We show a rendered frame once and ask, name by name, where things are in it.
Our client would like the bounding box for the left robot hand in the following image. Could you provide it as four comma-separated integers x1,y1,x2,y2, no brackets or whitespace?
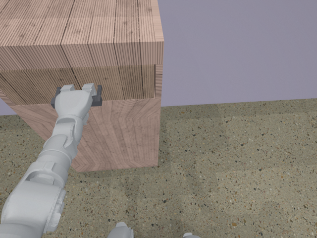
55,83,97,125

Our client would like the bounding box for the robot left upper arm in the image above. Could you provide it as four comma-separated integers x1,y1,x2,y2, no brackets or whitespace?
0,180,66,238

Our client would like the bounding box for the robot left forearm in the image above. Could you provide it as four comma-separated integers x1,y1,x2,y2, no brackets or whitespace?
1,115,84,224

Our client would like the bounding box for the left robot shin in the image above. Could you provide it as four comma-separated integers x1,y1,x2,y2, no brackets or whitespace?
116,222,127,227

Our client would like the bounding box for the drawer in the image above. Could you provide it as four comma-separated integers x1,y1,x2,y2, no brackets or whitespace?
0,64,154,105

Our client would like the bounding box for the cabinet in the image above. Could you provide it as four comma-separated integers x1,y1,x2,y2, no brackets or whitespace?
0,0,164,172

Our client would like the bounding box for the handle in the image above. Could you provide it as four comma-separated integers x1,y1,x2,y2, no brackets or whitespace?
51,85,102,109

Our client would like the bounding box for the left robot thigh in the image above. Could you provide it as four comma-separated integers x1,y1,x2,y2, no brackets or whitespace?
107,226,134,238

